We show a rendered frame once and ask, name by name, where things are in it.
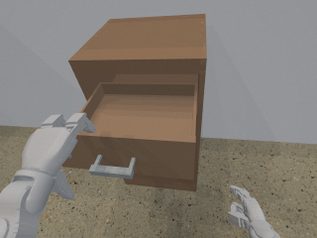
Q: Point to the right robot forearm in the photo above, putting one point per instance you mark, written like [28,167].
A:
[261,229]

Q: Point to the cabinet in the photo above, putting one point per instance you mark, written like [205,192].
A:
[158,49]

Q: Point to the handle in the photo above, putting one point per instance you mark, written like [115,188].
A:
[112,172]

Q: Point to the drawer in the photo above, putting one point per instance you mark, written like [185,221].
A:
[154,122]

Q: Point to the left robot hand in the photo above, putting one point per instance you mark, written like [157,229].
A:
[50,146]

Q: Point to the right robot hand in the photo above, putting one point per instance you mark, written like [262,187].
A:
[242,215]

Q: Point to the left robot forearm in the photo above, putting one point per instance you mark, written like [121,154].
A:
[22,203]

